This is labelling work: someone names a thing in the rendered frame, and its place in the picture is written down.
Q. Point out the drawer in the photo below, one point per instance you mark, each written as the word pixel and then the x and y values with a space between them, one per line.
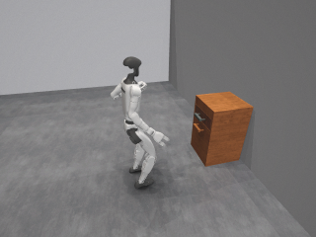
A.
pixel 206 119

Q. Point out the robot right hand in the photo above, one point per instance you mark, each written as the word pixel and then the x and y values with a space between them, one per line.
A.
pixel 158 137

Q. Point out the handle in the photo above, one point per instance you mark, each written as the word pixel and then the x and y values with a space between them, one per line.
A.
pixel 196 127
pixel 198 117

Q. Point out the cabinet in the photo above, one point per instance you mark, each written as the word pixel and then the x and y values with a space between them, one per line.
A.
pixel 230 118

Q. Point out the robot left thigh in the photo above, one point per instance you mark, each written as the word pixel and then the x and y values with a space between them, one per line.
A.
pixel 137 146

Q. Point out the robot left hand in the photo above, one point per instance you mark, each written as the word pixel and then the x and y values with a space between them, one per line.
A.
pixel 142 85

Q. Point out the left robot foot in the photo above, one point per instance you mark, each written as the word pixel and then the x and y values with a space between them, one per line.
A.
pixel 132 170

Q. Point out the right robot forearm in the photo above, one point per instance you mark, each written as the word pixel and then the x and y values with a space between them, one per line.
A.
pixel 141 124

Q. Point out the robot left upper arm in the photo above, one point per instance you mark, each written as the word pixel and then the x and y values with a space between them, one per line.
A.
pixel 117 90

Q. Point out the robot right upper arm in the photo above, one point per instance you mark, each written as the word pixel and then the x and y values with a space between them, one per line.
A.
pixel 134 93

